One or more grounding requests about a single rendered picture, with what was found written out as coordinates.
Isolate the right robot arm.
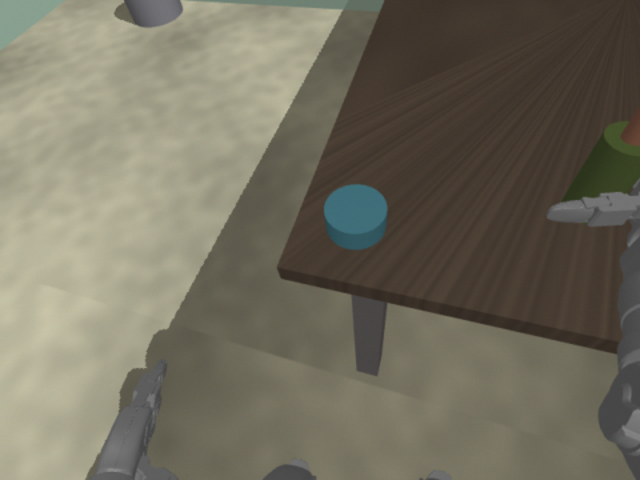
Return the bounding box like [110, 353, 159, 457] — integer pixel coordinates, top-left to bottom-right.
[598, 221, 640, 480]

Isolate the left robot hand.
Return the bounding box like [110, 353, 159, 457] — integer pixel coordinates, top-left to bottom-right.
[95, 359, 178, 480]

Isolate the table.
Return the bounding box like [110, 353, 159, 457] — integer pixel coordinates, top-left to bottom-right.
[277, 0, 640, 376]

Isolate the right robot hand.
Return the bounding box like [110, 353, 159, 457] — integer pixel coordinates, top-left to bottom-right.
[546, 178, 640, 228]

